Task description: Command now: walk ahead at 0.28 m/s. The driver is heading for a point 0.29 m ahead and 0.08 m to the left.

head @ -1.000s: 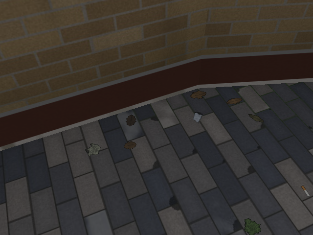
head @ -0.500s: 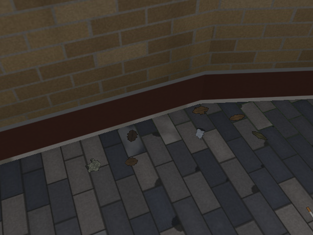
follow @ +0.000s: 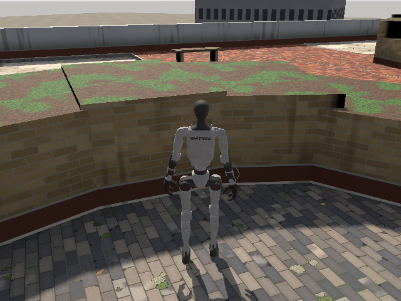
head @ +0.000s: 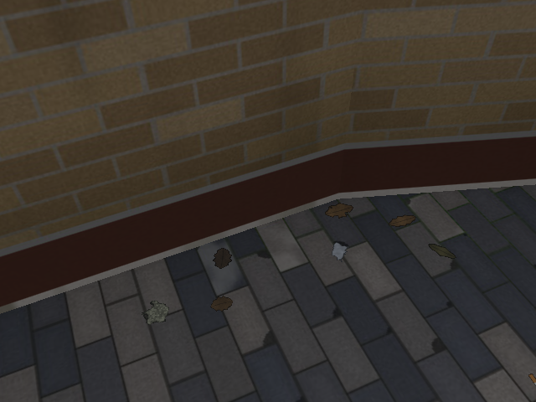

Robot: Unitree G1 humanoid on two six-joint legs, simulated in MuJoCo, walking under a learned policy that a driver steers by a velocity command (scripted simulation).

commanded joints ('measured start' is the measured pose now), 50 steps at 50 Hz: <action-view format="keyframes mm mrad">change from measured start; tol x32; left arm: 1 -138 79 13 -96 -15 -55 -20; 7 404 242 71 52 13 -74 -26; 50 -5 93 -9 -67 38 -25 17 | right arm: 1 8 -158 -34 -45 9 -32 4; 50 -215 -115 3 -131 -31 22 7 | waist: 1 -7 111 196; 7 186 -341 -57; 23 41 -107 80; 30 -35 114 -420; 50 -5 -80 4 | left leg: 1 -2 323 -382 -310 -188 186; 9 -739 24 -194 792 -44 60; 26 -250 -34 48 7 371 94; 29 431 422 -485 25 1270 392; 42 -387 145 -177 -302 -239 104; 50 -83 37 -55 -106 167 33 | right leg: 1 -274 -79 45 -4 -60 -33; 5 353 36 -48 -250 207 -10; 7 556 -387 730 -600 -22 -224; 13 313 -227 147 -605 361 -44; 26 376 -209 -39 -299 1150 -41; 30 -74 31 154 479 -260 94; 50 1 -74 97 -416 178 44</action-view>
